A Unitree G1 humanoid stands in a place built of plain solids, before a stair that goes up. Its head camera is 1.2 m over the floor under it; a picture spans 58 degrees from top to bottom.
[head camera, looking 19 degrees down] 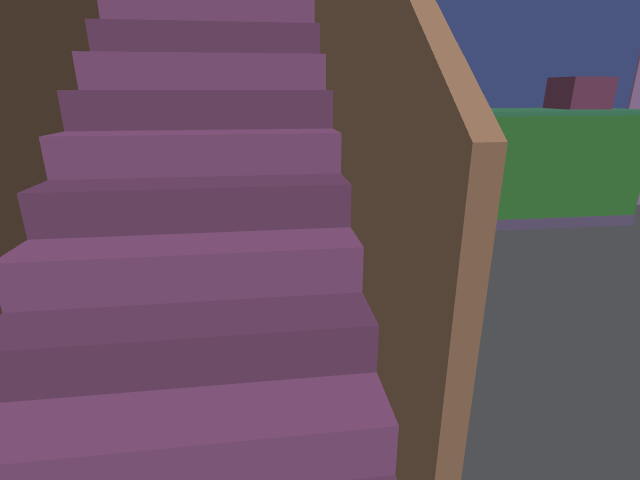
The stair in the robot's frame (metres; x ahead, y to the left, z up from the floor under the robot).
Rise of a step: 0.17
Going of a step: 0.24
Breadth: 1.20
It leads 7 degrees to the left of straight ahead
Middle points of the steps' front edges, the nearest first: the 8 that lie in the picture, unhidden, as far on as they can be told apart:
0.86 0.38 0.34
1.10 0.41 0.52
1.33 0.44 0.69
1.57 0.47 0.86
1.81 0.50 1.03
2.04 0.53 1.20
2.28 0.56 1.38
2.51 0.60 1.55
